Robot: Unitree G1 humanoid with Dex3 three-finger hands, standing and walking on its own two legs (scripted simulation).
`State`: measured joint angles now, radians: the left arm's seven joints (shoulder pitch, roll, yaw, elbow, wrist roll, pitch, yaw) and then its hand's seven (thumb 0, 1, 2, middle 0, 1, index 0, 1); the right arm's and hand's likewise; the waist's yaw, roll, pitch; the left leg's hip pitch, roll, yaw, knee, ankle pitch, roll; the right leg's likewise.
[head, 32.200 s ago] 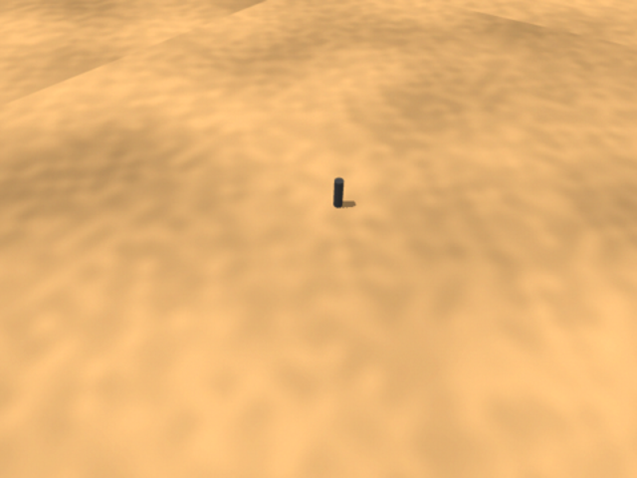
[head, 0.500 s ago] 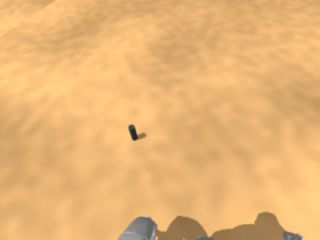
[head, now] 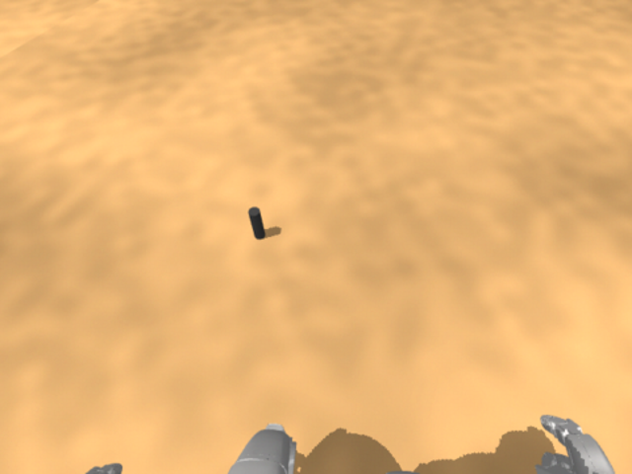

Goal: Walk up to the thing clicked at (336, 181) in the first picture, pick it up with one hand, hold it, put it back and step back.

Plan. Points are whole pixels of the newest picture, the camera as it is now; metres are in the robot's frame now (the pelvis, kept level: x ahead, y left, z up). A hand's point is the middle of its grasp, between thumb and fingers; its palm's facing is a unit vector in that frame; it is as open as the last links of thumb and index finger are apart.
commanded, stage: step back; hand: left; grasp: from the side
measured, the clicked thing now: (257, 223) +0.99 +0.30 -0.67
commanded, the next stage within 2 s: stand in 1.10 s
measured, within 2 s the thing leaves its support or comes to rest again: neither
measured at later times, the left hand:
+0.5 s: hand out of the picture -0.02 +0.28 -0.13, palm faces +0.07 -0.91 -0.40, open 7.4 cm
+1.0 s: hand out of the picture +0.05 +0.29 -0.13, palm faces +0.06 -0.93 -0.36, open 7.4 cm
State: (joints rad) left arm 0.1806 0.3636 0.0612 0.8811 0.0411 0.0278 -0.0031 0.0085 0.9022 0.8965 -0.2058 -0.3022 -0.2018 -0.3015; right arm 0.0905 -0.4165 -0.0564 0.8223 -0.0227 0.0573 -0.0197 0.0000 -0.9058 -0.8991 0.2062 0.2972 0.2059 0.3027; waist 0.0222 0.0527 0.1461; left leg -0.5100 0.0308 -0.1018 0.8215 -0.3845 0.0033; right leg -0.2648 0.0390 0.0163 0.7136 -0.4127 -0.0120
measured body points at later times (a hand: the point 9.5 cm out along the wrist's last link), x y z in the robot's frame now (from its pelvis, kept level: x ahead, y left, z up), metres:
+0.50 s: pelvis -0.05 +0.00 +0.01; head -0.04 -0.01 +0.46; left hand -0.02 +0.33 -0.10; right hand +0.03 -0.30 -0.12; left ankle -0.05 +0.13 -0.71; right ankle -0.01 -0.11 -0.71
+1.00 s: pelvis -0.01 +0.03 +0.02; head +0.01 +0.03 +0.47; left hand +0.05 +0.34 -0.11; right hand +0.11 -0.26 -0.10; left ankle -0.01 +0.15 -0.71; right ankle -0.01 -0.11 -0.71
